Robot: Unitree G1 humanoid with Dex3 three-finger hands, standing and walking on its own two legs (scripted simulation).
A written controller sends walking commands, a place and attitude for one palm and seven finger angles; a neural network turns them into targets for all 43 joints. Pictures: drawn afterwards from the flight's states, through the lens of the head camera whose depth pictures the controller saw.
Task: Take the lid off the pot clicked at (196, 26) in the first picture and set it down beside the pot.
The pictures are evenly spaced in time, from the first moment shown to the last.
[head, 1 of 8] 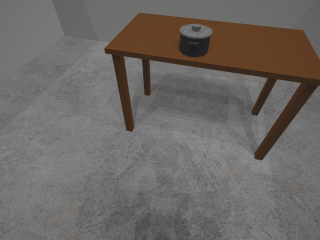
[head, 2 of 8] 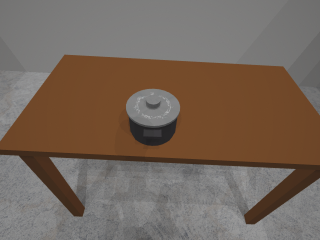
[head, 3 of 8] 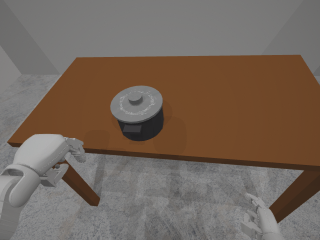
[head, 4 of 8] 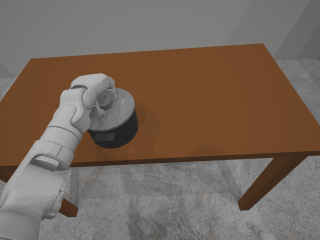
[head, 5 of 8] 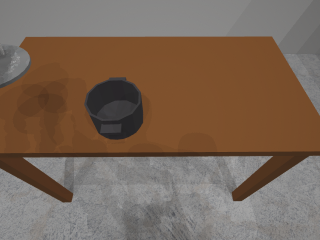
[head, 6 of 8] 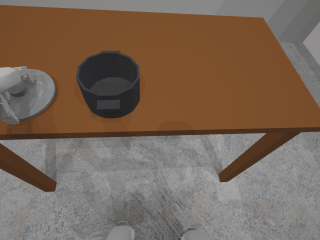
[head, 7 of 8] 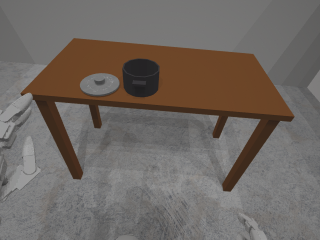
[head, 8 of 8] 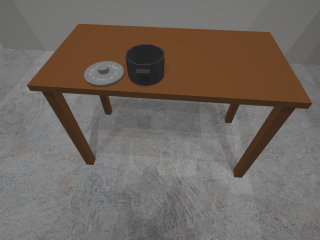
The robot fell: no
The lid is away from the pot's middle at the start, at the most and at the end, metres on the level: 0.00 0.26 0.18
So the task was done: no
